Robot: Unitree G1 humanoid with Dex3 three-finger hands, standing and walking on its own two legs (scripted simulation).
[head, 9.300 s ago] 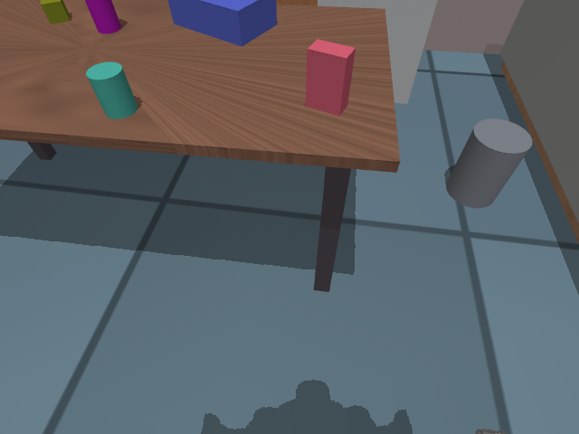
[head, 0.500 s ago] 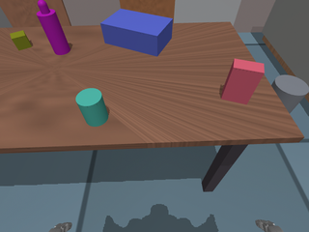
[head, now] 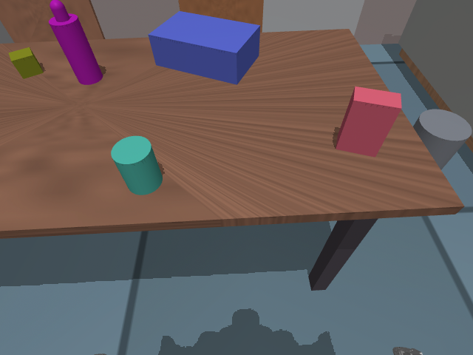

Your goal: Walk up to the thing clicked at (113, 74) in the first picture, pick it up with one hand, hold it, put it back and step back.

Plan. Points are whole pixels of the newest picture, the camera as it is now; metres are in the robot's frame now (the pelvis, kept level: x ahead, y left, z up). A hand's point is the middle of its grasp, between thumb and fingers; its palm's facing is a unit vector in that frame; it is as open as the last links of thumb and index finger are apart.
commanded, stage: walk up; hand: left
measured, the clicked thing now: (138, 166) +0.45 +0.22 +0.03
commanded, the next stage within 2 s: stand in 0.28 s
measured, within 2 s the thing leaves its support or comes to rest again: neither
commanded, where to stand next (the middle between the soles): +0.04 -0.01 m, yaw +2 degrees
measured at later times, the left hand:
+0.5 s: hand out of the picture +0.09 +0.25 -0.15, palm faces -0.03 -0.94 -0.34, open 7.4 cm
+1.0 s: hand out of the picture +0.06 +0.26 -0.16, palm faces -0.01 -0.94 -0.35, open 7.4 cm
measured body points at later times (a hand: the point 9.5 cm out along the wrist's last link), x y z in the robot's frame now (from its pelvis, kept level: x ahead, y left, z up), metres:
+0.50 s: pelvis +0.00 +0.00 +0.00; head +0.01 +0.00 +0.45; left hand +0.10 +0.30 -0.13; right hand +0.08 -0.30 -0.13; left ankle -0.01 +0.14 -0.75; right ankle +0.03 -0.14 -0.75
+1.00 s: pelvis +0.00 +0.00 +0.00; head +0.01 +0.01 +0.45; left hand +0.06 +0.31 -0.13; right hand +0.08 -0.30 -0.13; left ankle -0.01 +0.14 -0.75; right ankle +0.03 -0.14 -0.75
